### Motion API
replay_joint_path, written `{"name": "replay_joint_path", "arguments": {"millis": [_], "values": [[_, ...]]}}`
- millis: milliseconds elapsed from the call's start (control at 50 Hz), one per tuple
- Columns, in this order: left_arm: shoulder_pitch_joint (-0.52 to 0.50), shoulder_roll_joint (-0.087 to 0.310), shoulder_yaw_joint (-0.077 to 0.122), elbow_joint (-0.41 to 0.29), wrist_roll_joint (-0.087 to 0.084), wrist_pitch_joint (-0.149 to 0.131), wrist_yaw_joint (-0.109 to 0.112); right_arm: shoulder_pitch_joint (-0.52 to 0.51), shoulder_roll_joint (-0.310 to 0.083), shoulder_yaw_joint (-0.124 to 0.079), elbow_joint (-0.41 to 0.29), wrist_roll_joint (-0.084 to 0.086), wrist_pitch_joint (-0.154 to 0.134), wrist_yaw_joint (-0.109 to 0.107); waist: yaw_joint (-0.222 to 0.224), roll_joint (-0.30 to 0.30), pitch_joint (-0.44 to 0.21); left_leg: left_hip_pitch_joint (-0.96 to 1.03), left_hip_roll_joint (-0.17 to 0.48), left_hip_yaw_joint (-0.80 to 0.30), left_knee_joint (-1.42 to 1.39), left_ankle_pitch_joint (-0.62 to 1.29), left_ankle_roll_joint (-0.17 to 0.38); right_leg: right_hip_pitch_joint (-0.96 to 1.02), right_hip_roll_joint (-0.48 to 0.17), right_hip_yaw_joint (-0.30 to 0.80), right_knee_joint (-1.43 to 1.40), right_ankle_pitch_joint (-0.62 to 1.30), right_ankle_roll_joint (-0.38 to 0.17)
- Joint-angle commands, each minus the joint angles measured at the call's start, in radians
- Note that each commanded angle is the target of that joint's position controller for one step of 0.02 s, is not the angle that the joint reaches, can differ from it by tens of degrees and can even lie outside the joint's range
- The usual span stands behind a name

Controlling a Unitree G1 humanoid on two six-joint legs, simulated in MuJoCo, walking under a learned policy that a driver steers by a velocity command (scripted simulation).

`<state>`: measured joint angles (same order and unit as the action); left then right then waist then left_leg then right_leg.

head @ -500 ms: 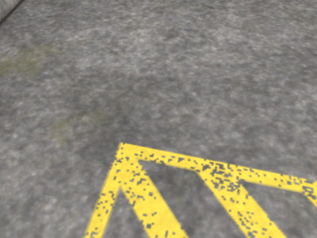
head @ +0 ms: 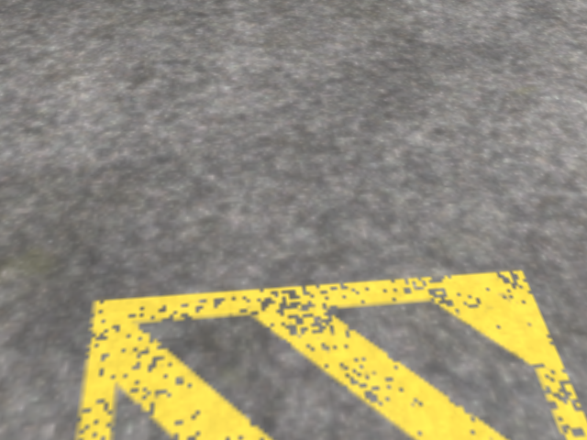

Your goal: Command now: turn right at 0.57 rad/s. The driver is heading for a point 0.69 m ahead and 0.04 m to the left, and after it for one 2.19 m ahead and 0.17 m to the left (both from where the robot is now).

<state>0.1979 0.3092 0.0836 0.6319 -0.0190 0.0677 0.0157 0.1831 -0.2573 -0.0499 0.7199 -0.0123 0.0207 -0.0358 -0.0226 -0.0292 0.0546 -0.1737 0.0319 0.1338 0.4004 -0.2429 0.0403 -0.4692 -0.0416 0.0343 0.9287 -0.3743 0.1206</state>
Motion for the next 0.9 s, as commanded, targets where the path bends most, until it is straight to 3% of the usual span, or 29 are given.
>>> {"name": "replay_joint_path", "arguments": {"millis": [20, 100, 140, 160, 180, 200, 220, 240, 260, 280, 320, 340, 420, 520, 620, 660, 680, 700, 720, 740, 760, 780, 800, 820, 860, 900], "values": [[-0.07, 0.072, 0.011, -0.112, 0.001, -0.012, -0.013, -0.01, -0.221, -0.068, -0.054, 0.008, -0.007, 0.009, -0.029, 0.178, -0.084, 0.14, 0.277, -0.154, -0.086, 0.468, 0.202, -0.023, -0.012, -0.054, -0.109, -0.013, -0.02], [-0.059, 0.077, 0.02, -0.126, -0.006, 0.002, -0.032, -0.025, -0.24, -0.079, -0.043, 0.035, -0.011, 0.024, -0.006, 0.187, -0.1, 0.144, 0.297, -0.118, -0.011, 0.502, 0.164, 0.088, 0.009, -0.098, -0.304, 0.03, -0.082], [0.007, 0.1, 0.036, -0.106, 0.0, 0.004, -0.033, -0.014, -0.214, -0.074, -0.025, 0.053, -0.017, 0.027, 0.038, 0.142, -0.121, 0.068, 0.25, -0.045, 0.118, 0.409, 0.076, 0.264, 0.044, -0.103, -0.526, 0.237, -0.144], [0.069, 0.181, 0.064, -0.098, 0.001, 0.002, -0.019, 0.024, -0.173, -0.063, -0.018, 0.028, -0.023, 0.029, 0.048, -0.011, -0.164, -0.107, 0.177, 0.027, 0.31, 0.218, -0.01, 0.472, -0.041, 0.046, -0.557, 0.529, -0.2], [0.077, 0.288, 0.078, -0.127, 0.011, -0.008, -0.003, -0.002, -0.106, -0.034, -0.07, -0.037, -0.027, 0.032, 0.025, -0.301, -0.167, -0.439, 0.025, 0.043, 0.611, -0.426, -0.11, 0.615, -0.306, 0.412, -0.502, 0.968, -0.369], [0.096, 0.244, 0.065, -0.126, 0.038, -0.037, -0.017, -0.072, -0.158, -0.05, -0.085, -0.02, -0.025, 0.024, 0.103, -0.183, -0.252, -0.473, -0.015, -0.142, 0.784, -0.48, -0.125, 0.532, -0.377, 0.472, -0.541, 0.865, -0.508], [0.054, 0.214, 0.052, -0.116, 0.035, -0.058, -0.023, -0.096, -0.187, -0.059, -0.088, 0.011, -0.019, 0.019, 0.081, -0.121, -0.191, -0.491, 0.008, -0.18, 0.833, -0.4, -0.117, 0.486, -0.311, 0.377, -0.564, 0.757, -0.47], [-0.011, 0.182, 0.044, -0.109, 0.02, -0.067, -0.018, -0.08, -0.189, -0.063, -0.075, 0.018, -0.014, 0.014, 0.045, -0.096, -0.147, -0.497, 0.024, -0.189, 0.803, -0.306, -0.108, 0.444, -0.247, 0.296, -0.569, 0.661, -0.407], [-0.027, 0.147, 0.033, -0.103, 0.001, -0.068, -0.012, -0.057, -0.2, -0.067, -0.057, 0.009, -0.013, 0.012, 0.033, -0.069, -0.149, -0.494, 0.039, -0.19, 0.755, -0.234, -0.105, 0.433, -0.209, 0.27, -0.589, 0.49, -0.368], [-0.03, 0.136, 0.025, -0.098, -0.005, -0.068, -0.007, -0.04, -0.201, -0.069, -0.051, 0.005, -0.015, 0.018, 0.024, -0.082, -0.147, -0.466, 0.035, -0.175, 0.732, -0.159, -0.106, 0.402, -0.183, 0.258, -0.62, 0.338, -0.358], [-0.014, 0.106, 0.009, -0.086, 0.01, -0.077, -0.001, -0.019, -0.173, -0.058, -0.033, 0.019, -0.025, 0.036, 0.029, -0.114, -0.145, -0.442, 0.031, -0.147, 0.658, -0.052, -0.103, 0.394, -0.161, 0.252, -0.699, 0.041, -0.35], [-0.004, 0.103, 0.005, -0.074, 0.017, -0.085, 0.0, -0.027, -0.161, -0.051, -0.029, 0.025, -0.032, 0.041, 0.038, -0.128, -0.126, -0.437, 0.033, -0.14, 0.593, -0.029, -0.101, 0.394, -0.159, 0.249, -0.729, -0.017, -0.344], [0.031, 0.15, 0.016, -0.034, 0.03, -0.113, 0.0, -0.086, -0.144, -0.035, -0.04, 0.031, -0.056, 0.05, 0.073, -0.112, -0.051, -0.426, 0.045, -0.147, 0.397, 0.023, -0.079, 0.391, -0.192, 0.226, -0.774, -0.023, -0.335], [0.059, 0.165, 0.024, 0.013, 0.017, -0.134, -0.014, -0.084, -0.135, -0.026, -0.048, 0.04, -0.065, 0.061, 0.085, -0.084, 0.006, -0.432, 0.053, -0.155, 0.306, 0.013, -0.046, 0.388, -0.237, 0.187, -0.807, -0.049, -0.339], [0.064, 0.17, 0.033, 0.047, 0.001, -0.137, -0.025, -0.087, -0.125, -0.015, -0.07, 0.041, -0.069, 0.073, 0.082, -0.061, 0.017, -0.371, 0.053, -0.126, 0.241, -0.019, -0.005, 0.4, -0.253, 0.101, -0.78, 0.01, -0.322], [0.041, 0.171, 0.035, 0.052, -0.008, -0.131, -0.026, -0.042, -0.123, -0.015, -0.063, 0.04, -0.07, 0.076, 0.045, -0.041, 0.003, -0.263, 0.031, -0.081, 0.184, 0.014, 0.02, 0.365, -0.236, 0.043, -0.717, 0.038, -0.295], [0.03, 0.163, 0.032, 0.052, -0.007, -0.128, -0.025, 0.018, -0.135, -0.023, -0.045, 0.038, -0.069, 0.074, 0.014, -0.026, -0.021, -0.151, -0.006, -0.046, 0.164, 0.014, 0.034, 0.313, -0.209, -0.001, -0.635, 0.113, -0.272], [0.031, 0.137, 0.022, 0.051, 0.005, -0.128, -0.022, 0.132, -0.176, -0.047, -0.017, 0.044, -0.068, 0.067, -0.04, 0.003, -0.077, 0.015, -0.041, -0.047, 0.149, 0.003, 0.059, 0.248, -0.162, -0.065, -0.462, 0.263, -0.235], [0.011, 0.08, 0.0, 0.022, 0.029, -0.134, -0.018, 0.287, -0.278, -0.082, 0.006, 0.049, -0.066, 0.054, -0.1, 0.181, -0.147, 0.207, 0.107, -0.303, 0.055, -0.036, 0.128, 0.085, -0.071, -0.177, -0.095, 0.253, -0.153], [0.013, 0.021, -0.02, -0.047, 0.04, -0.158, -0.017, 0.325, -0.381, -0.093, -0.011, 0.038, -0.078, 0.059, -0.069, 0.406, -0.207, 0.407, 0.297, -0.872, -0.139, -0.252, 0.309, -0.287, 0.118, -0.087, 0.223, -0.184, -0.086], [-0.016, 0.105, -0.005, -0.03, 0.002, -0.182, -0.027, 0.298, -0.282, -0.067, -0.027, 0.034, -0.091, 0.065, -0.092, 0.254, -0.193, 0.42, 0.321, -0.889, -0.191, -0.34, 0.312, -0.395, 0.052, 0.053, 0.33, -0.171, -0.107], [-0.046, 0.139, 0.002, -0.038, -0.018, -0.196, -0.038, 0.254, -0.233, -0.053, -0.041, 0.027, -0.098, 0.065, -0.076, 0.206, -0.119, 0.363, 0.296, -0.782, -0.18, -0.28, 0.284, -0.434, 0.01, 0.049, 0.323, -0.078, -0.136], [-0.047, 0.13, 0.0, -0.025, -0.004, -0.202, -0.036, 0.212, -0.209, -0.045, -0.054, 0.027, -0.098, 0.064, -0.052, 0.108, -0.087, 0.293, 0.255, -0.682, -0.165, -0.178, 0.253, -0.399, -0.027, 0.044, 0.273, 0.004, -0.143], [-0.057, 0.124, 0.002, -0.024, 0.023, -0.204, -0.033, 0.173, -0.192, -0.039, -0.066, 0.027, -0.093, 0.06, -0.032, 0.069, -0.059, 0.227, 0.22, -0.609, -0.171, -0.062, 0.233, -0.357, -0.047, 0.042, 0.19, 0.069, -0.137], [-0.046, 0.107, 0.004, -0.021, 0.035, -0.194, -0.036, 0.144, -0.186, -0.032, -0.081, 0.018, -0.09, 0.049, 0.001, 0.104, -0.054, 0.147, 0.172, -0.522, -0.197, 0.121, 0.222, -0.267, -0.044, 0.03, 0.113, 0.15, -0.113], [-0.056, 0.09, 0.0, -0.018, 0.036, -0.18, -0.035, 0.152, -0.199, -0.035, -0.075, 0.023, -0.091, 0.036, 0.009, 0.095, -0.046, 0.109, 0.144, -0.45, -0.205, 0.263, 0.22, -0.251, -0.024, 0.008, 0.036, 0.214, -0.081]]}}
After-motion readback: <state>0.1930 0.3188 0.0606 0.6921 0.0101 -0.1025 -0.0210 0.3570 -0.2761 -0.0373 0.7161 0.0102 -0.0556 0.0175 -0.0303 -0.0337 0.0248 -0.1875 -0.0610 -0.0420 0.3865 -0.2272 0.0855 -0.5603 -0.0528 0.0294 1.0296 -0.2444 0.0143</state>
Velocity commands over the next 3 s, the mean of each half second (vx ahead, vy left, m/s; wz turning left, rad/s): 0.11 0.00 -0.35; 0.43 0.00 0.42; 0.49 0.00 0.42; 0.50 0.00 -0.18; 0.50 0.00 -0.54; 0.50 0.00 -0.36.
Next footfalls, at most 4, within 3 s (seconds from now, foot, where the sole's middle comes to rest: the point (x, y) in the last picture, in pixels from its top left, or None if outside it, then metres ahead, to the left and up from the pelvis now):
0.16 right None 0.03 -0.15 -0.78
0.70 left None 0.21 0.09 -0.78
1.20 right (312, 386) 0.58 -0.06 -0.78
1.68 left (172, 325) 0.74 0.28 -0.78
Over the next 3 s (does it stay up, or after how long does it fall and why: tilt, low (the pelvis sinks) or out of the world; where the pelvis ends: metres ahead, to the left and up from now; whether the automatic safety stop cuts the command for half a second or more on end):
stays up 1.33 0.18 0.00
